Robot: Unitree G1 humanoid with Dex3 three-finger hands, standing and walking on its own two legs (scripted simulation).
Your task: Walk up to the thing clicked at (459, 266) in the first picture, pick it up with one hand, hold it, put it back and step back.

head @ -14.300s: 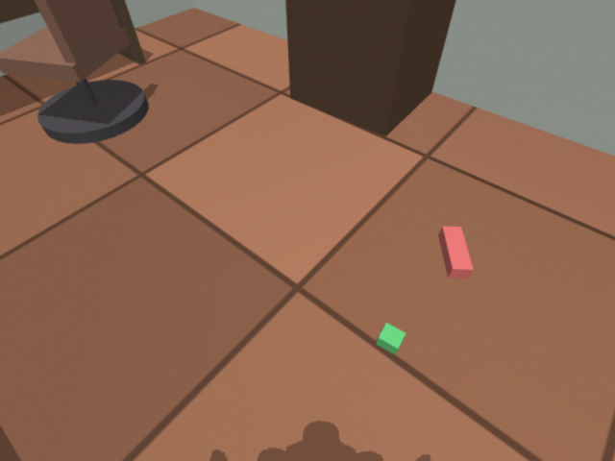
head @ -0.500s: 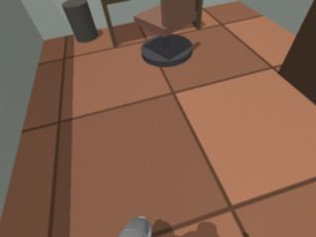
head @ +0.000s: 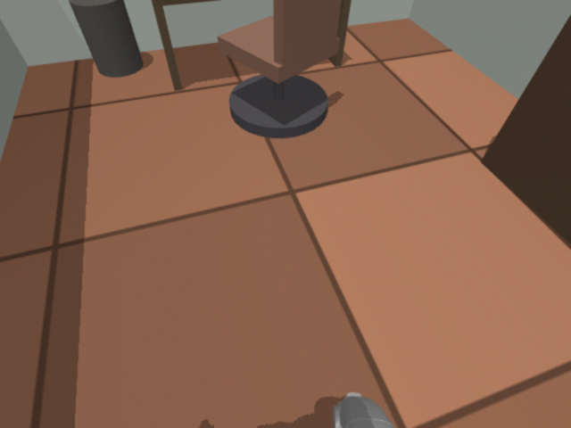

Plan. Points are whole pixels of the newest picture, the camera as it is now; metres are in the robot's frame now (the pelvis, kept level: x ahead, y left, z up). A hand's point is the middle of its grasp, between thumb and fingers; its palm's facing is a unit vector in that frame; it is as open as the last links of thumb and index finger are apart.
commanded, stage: walk up
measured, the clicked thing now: out of the picture +0.00 -1.00 -0.74
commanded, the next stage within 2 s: stand in 1.42 s
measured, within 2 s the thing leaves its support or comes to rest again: neither
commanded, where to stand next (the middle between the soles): +0.24 -0.01 m, yaw +1 degrees
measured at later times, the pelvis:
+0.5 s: pelvis +0.15 -0.03 +0.00, yaw +1 degrees
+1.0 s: pelvis +0.18 -0.01 -0.01, yaw +1 degrees
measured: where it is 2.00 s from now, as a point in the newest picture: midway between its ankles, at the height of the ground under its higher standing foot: outside the picture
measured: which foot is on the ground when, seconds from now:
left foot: down 0.00-0.16, up 0.18-0.54, down 0.56-1.00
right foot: up 0.00-0.10, down 0.12-1.00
